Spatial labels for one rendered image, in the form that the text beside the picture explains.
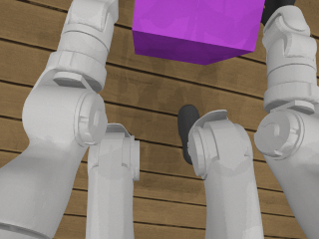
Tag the right robot forearm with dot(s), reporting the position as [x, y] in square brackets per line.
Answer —
[291, 63]

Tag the right robot hand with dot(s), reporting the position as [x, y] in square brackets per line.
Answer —
[271, 6]

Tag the robot right thigh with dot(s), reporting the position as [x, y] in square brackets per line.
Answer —
[232, 202]

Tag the carton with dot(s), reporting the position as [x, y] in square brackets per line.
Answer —
[200, 32]

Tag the left robot forearm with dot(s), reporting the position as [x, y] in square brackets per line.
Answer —
[85, 43]

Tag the robot left upper arm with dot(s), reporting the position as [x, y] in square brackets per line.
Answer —
[35, 187]

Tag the right robot shin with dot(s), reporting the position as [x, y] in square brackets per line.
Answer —
[222, 115]

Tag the robot right upper arm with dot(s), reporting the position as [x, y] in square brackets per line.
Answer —
[289, 143]

